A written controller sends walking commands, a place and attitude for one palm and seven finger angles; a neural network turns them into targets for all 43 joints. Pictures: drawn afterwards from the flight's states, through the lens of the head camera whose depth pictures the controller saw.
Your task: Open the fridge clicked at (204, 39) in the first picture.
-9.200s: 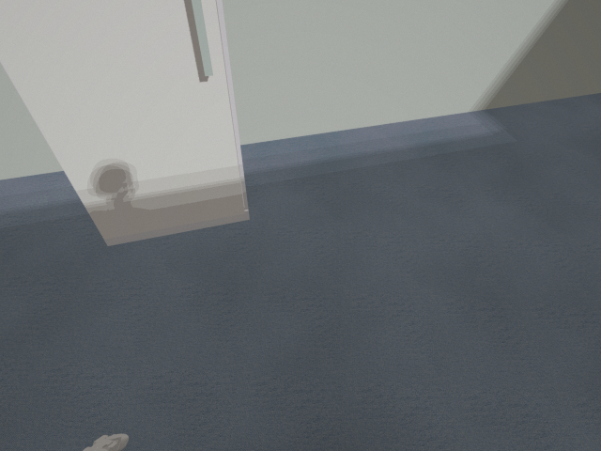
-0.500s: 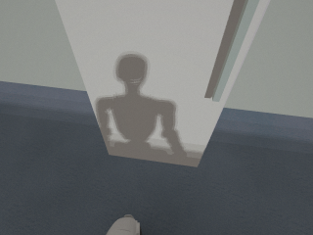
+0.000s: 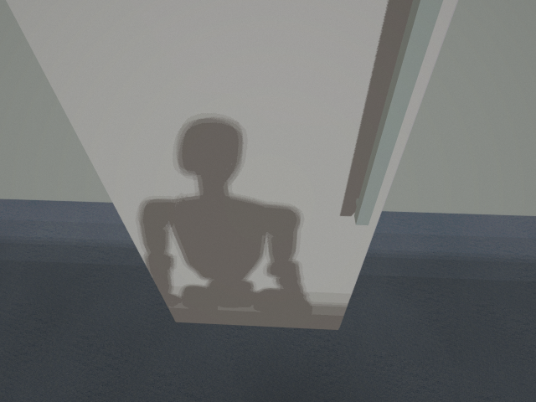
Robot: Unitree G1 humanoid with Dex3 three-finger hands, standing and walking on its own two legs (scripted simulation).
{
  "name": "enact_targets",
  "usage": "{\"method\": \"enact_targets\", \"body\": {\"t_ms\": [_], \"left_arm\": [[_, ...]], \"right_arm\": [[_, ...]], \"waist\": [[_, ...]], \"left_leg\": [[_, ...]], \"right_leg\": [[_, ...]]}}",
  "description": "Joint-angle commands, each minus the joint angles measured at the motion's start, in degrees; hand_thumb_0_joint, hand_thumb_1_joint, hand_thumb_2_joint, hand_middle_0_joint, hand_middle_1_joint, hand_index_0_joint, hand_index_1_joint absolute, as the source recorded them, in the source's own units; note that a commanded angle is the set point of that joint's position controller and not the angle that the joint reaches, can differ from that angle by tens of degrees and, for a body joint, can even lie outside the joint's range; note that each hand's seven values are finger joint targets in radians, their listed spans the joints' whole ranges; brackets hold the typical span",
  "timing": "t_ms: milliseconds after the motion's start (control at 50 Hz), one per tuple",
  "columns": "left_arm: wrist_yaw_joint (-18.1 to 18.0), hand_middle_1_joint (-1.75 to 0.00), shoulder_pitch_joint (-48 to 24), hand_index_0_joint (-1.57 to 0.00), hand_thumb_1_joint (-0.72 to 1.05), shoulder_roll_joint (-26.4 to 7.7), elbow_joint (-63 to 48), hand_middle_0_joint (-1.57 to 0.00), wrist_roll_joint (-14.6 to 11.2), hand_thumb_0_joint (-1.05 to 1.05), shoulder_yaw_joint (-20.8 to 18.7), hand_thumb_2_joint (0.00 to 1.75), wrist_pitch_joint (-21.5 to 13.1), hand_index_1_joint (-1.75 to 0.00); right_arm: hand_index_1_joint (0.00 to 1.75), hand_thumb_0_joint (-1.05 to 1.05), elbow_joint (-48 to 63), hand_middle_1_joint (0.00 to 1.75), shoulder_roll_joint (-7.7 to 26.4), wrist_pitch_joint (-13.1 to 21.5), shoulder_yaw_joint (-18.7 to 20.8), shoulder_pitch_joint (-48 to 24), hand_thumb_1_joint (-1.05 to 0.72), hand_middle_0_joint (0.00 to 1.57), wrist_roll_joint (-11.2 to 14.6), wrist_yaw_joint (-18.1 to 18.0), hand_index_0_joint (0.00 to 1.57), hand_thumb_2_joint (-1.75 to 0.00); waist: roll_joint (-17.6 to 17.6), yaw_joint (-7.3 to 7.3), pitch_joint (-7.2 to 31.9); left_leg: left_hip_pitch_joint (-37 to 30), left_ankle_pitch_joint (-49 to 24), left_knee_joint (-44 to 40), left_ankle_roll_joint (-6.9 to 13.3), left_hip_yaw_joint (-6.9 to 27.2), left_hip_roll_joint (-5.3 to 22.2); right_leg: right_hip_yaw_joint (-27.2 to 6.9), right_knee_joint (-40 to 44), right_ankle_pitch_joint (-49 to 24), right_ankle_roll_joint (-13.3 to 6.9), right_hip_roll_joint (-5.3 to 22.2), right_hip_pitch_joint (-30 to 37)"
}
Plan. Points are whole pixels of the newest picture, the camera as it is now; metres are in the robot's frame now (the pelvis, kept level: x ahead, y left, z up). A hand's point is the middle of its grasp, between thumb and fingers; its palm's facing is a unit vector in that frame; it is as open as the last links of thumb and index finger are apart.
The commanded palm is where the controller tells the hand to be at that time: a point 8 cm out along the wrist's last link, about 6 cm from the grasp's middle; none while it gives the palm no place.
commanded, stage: come to a stop and stand still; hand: right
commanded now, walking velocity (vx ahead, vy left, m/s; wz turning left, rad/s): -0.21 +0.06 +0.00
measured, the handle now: (386, 118) +0.48 -0.17 +0.20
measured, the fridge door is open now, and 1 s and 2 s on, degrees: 0 0 0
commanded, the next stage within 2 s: look again from close up in 1.38 s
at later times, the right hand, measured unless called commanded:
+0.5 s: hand out of the picture +0.01 -0.18 -0.17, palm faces +0.00 +0.97 -0.23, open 7.4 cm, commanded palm none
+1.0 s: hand out of the picture +0.05 -0.20 -0.17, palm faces +0.00 +0.98 -0.21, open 7.3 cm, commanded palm none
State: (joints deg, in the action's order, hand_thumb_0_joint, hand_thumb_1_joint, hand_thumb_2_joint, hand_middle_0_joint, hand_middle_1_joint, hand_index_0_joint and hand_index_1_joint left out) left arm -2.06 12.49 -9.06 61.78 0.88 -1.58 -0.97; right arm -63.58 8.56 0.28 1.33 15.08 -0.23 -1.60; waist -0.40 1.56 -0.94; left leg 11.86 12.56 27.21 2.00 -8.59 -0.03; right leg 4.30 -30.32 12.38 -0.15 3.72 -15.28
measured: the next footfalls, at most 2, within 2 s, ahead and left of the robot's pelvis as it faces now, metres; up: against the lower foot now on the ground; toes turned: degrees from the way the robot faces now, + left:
none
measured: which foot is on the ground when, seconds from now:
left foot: down 0.00-1.00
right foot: down 0.00-1.00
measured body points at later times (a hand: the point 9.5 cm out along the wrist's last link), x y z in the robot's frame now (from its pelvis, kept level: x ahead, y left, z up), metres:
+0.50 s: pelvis +0.00 +0.00 +0.00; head +0.00 +0.01 +0.45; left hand +0.02 +0.23 -0.16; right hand +0.01 -0.23 -0.15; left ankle +0.02 +0.10 -0.74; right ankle +0.04 -0.12 -0.73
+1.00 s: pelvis +0.02 -0.02 +0.00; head +0.03 -0.02 +0.45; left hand +0.00 +0.19 -0.16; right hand +0.05 -0.25 -0.15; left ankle +0.02 +0.10 -0.74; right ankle +0.04 -0.11 -0.74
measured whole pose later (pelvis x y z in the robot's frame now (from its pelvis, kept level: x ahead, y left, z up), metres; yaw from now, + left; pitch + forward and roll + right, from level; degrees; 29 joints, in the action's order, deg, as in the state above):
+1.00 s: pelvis +0.02 -0.02 +0.00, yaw +2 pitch +0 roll +0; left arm -1.0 18.8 -7.7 61.5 1.3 0.9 -0.4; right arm -59.3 9.0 0.2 0.0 16.5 -0.4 -2.0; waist 0.7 -0.5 -1.0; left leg 12.8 14.7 28.0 -0.1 -5.6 2.7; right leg 6.1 -27.6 13.4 -2.3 0.2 -13.8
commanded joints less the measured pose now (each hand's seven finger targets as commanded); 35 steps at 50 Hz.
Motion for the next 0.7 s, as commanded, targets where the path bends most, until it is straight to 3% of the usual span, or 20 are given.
{"method": "enact_targets", "body": {"t_ms": [0, 60, 200, 260, 360, 420, 440, 460, 480, 520, 540, 580, 620, 680], "left_arm": [[-0.3, -0.3, 2.2, -0.2, 0.9, -5.2, -1.6, -0.2, -0.5, 0.0, -0.3, 0.9, -0.1, -0.3], [-0.3, -0.3, 0.4, -0.2, 0.9, -6.5, -2.9, -0.2, -0.4, 0.0, -1.1, 0.9, 0.6, -0.3], [0.0, -0.3, -0.2, -0.2, 0.9, -7.1, -4.0, -0.2, -0.3, 0.0, -2.2, 0.9, 1.1, -0.3], [0.4, -0.3, -0.7, -0.2, 0.9, -5.8, -3.9, -0.2, -0.2, 0.0, -1.8, 0.9, 1.2, -0.3], [0.9, -0.3, 1.4, -0.2, 0.9, -4.1, -2.0, -0.2, -0.2, 0.0, -0.9, 0.9, 1.2, -0.3], [1.0, -0.3, 2.8, -0.2, 0.9, -3.9, -0.6, -0.2, -0.1, 0.0, -0.3, 0.9, 1.0, -0.3], [1.3, -0.3, 0.3, -0.2, 0.9, -8.5, -4.3, -0.2, -0.4, 0.0, -1.3, 0.9, 1.0, -0.3], [2.0, -0.3, 3.2, -0.2, 0.9, -4.2, -5.3, -0.2, -0.1, 0.0, -0.4, 0.9, 1.6, -0.3], [2.2, -0.3, 3.9, -0.2, 0.9, -3.4, -4.8, -0.2, 0.5, 0.0, -0.1, 0.9, 1.6, -0.3], [2.1, -0.3, 7.4, -0.2, 0.9, -3.6, -4.9, -0.2, 0.3, 0.0, -0.2, 0.9, 1.2, -0.3], [2.0, -0.3, 8.3, -0.2, 0.9, -3.5, -4.7, -0.2, 0.2, 0.0, 0.0, 0.9, 1.0, -0.3], [1.9, -0.3, 9.3, -0.2, 0.9, -3.7, -5.1, -0.2, 0.4, 0.0, 0.2, 0.9, 0.5, -0.3], [1.6, -0.3, 8.1, -0.2, 0.9, -4.6, -5.6, -0.2, 0.6, 0.0, 0.5, 0.9, 0.2, -0.3], [1.3, -0.3, 7.2, -0.2, 0.9, -5.0, -6.2, -0.2, 0.5, 0.0, 0.7, 0.9, -0.1, -0.3]], "right_arm": [[0.3, 0.0, 2.2, 0.3, 4.9, -0.2, 0.5, 3.4, -0.9, 0.2, -0.4, -0.7, 0.2, -0.9], [0.3, 0.0, 2.0, 0.3, 5.2, -0.7, 0.7, 5.0, -0.9, 0.2, -0.5, -0.5, 0.2, -0.9], [0.3, 0.0, 3.5, 0.3, 5.3, -0.7, 1.1, 4.6, -0.9, 0.2, -1.1, -0.3, 0.2, -0.9], [0.3, 0.0, 3.5, 0.3, 5.5, -0.5, 1.0, 4.2, -0.9, 0.2, -1.1, -0.3, 0.2, -0.9], [0.3, 0.0, 3.3, 0.3, 6.4, 0.2, 0.6, 2.5, -0.9, 0.2, -0.8, -0.3, 0.2, -0.9], [0.3, 0.0, 2.7, 0.3, 6.5, 0.3, 0.3, 2.4, -0.9, 0.2, -0.7, -0.3, 0.2, -0.9], [0.3, 0.0, 2.6, 0.3, 7.9, 0.4, -0.1, 7.6, -0.9, 0.2, -1.6, -2.3, 0.2, -0.9], [0.3, 0.0, 5.9, 0.3, 10.5, 1.0, 0.1, 2.5, -0.9, 0.2, -1.2, -1.8, 0.2, -0.9], [0.3, 0.0, 6.9, 0.3, 10.8, 1.7, 0.7, 0.8, -0.9, 0.2, -1.2, -1.5, 0.2, -0.9], [0.3, 0.0, 8.1, 0.3, 10.4, 1.9, 0.8, -0.6, -0.9, 0.2, -1.1, -1.5, 0.2, -0.9], [0.3, 0.0, 8.0, 0.3, 9.6, 1.9, 0.7, -0.6, -0.9, 0.2, -0.9, -1.3, 0.2, -0.9], [0.3, 0.0, 8.6, 0.3, 8.2, 1.4, 0.5, -0.2, -0.9, 0.2, -0.9, -1.1, 0.2, -0.9], [0.3, 0.0, 8.4, 0.3, 7.0, 0.7, 0.3, 1.2, -0.9, 0.2, -0.8, -0.9, 0.2, -0.9], [0.3, 0.0, 8.1, 0.3, 6.2, 0.6, 0.0, 3.8, -0.9, 0.2, -0.8, -0.6, 0.2, -0.9]], "waist": [[9.0, -0.11, -2.7], [7.0, -0.03, -2.8], [1.9, -1.28, 2.4], [-0.1, -1.38, 1.2], [-2.8, -2.17, -0.9], [-1.0, -2.07, -2.3], [-2.2, -0.4, -2.0], [-3.6, -3.27, 1.1], [-1.4, -2.97, 1.4], [-1.3, -4.56, -0.2], [-1.3, -4.58, -1.4], [0.0, -3.74, -4.3], [4.8, -2.31, -7.3], [3.8, -0.49, -8.0]], "left_leg": [[0.3, -4.7, -2.3, -2.3, 5.5, 6.1], [0.8, -2.8, -2.1, -2.1, 6.0, 5.9], [1.4, -3.5, -2.4, -1.5, 7.2, 6.1], [2.7, 0.2, -5.4, -0.9, 9.5, 7.2], [6.3, 7.2, -10.3, 0.0, 12.0, 9.0], [6.0, 8.7, -11.0, -0.3, 11.5, 8.4], [4.8, -0.2, -10.6, -1.5, 12.8, 9.9], [6.3, 14.4, -13.1, 1.8, 16.8, 13.2], [7.1, 13.8, -13.9, 3.9, 17.7, 15.3], [10.3, 14.6, -11.8, 4.4, 13.7, 12.9], [11.5, 15.0, -10.4, 4.0, 12.5, 11.5], [11.0, 14.4, -7.2, 2.8, 9.7, 8.9], [8.5, 14.1, -4.5, 1.3, 8.3, 6.3], [2.0, 8.2, -2.9, 0.5, 7.2, 5.1]], "right_leg": [[-7.8, 10.9, -22.0, -2.8, 8.9, 2.6], [-7.6, 11.3, -16.7, -3.2, 8.8, 2.6], [-7.2, 9.9, -7.0, -3.1, 7.7, 4.1], [-5.9, 9.6, 1.7, -2.0, 5.4, 2.4], [-3.7, 8.4, 2.5, -0.6, 3.0, 4.3], [-4.0, 10.1, 2.7, -0.5, 3.3, 3.9], [-0.5, -1.0, 3.9, 1.0, 2.7, 1.2], [-0.3, -4.8, 8.0, 0.9, -0.3, 0.5], [-0.8, -5.6, 6.7, 0.7, -0.5, 1.2], [-0.9, -3.3, 4.5, 0.2, -0.3, 2.8], [-1.3, -1.3, 3.5, 0.0, -0.2, 3.1], [-3.3, 3.5, 3.3, -0.6, 1.1, 0.2], [-7.1, 8.7, 7.9, -1.7, 2.6, -5.7], [-9.2, 12.9, 11.3, -2.4, 3.3, -10.5]]}}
